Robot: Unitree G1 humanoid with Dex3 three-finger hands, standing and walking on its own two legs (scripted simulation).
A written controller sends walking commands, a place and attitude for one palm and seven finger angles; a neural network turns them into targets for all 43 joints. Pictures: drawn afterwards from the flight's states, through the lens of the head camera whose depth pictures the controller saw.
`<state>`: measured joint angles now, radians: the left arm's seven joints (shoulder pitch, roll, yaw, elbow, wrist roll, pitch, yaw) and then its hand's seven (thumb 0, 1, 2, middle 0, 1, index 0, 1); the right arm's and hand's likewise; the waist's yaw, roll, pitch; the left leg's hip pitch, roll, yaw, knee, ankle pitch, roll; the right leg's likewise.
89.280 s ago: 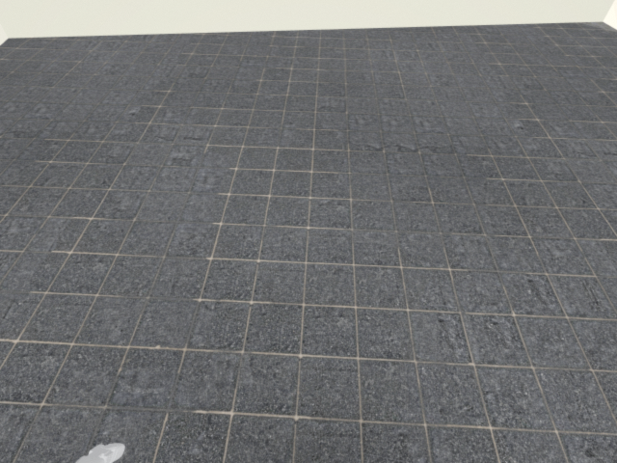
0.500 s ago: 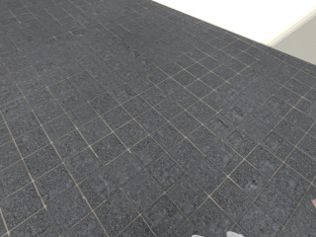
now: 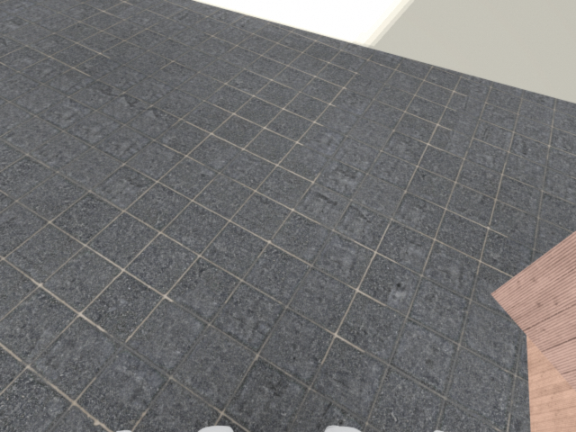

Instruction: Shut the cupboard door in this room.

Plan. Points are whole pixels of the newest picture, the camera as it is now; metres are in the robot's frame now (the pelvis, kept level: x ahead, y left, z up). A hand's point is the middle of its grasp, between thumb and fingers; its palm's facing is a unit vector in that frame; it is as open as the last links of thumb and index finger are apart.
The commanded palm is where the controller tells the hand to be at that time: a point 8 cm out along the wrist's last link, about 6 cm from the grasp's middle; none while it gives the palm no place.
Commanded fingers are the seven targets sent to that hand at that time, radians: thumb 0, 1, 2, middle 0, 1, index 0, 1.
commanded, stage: turn to face it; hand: left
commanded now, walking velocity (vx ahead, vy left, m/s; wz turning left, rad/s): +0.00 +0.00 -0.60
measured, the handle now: out of the picture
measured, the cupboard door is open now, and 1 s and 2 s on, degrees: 48 48 48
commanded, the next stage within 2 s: take the last steps up to it in 1.58 s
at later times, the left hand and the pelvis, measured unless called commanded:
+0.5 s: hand (193, 409) +0.16 +0.15 -0.15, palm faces -0.29 -0.92 -0.24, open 7.4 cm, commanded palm none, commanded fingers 0.00 0.90 0.90 -0.20 -0.30 -0.20 -0.30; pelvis +0.01 -0.01 +0.01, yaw -17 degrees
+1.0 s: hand (229, 369) +0.22 +0.10 -0.15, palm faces -0.55 -0.79 -0.27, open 7.4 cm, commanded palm none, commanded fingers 0.00 0.90 0.90 -0.20 -0.30 -0.20 -0.30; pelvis +0.01 -0.01 -0.01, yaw -36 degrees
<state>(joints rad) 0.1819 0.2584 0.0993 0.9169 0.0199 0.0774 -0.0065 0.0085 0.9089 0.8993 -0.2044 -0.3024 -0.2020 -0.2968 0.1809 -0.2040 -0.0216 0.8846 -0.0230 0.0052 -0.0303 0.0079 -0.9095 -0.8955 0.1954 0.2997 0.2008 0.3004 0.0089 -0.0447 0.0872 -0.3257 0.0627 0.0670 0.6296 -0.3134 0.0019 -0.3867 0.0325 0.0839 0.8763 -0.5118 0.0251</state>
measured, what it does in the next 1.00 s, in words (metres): steps on the spot, turning right: right foot, then left foot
